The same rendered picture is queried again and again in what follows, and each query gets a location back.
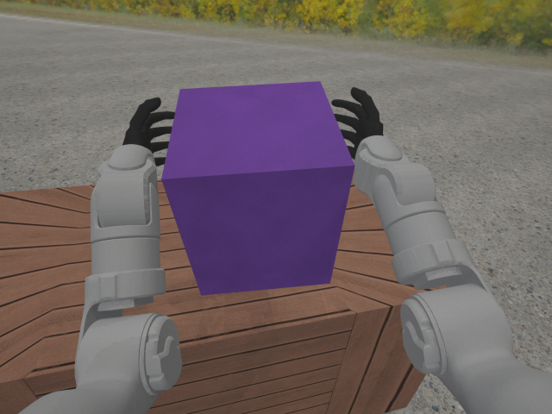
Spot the left robot hand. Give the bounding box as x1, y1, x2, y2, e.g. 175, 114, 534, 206
122, 97, 175, 166

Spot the right robot hand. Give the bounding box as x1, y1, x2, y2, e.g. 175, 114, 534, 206
331, 87, 383, 159

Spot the carton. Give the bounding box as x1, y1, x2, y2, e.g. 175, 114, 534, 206
161, 81, 354, 296

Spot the right robot forearm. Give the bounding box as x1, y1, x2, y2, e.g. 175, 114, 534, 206
354, 135, 514, 350

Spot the left robot forearm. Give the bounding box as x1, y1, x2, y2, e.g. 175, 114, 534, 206
75, 144, 166, 384

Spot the robot left upper arm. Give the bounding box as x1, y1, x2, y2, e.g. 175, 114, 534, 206
18, 312, 182, 414

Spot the robot right upper arm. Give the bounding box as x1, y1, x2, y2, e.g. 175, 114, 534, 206
400, 284, 552, 414

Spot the pedestal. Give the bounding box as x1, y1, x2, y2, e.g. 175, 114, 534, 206
0, 174, 447, 414

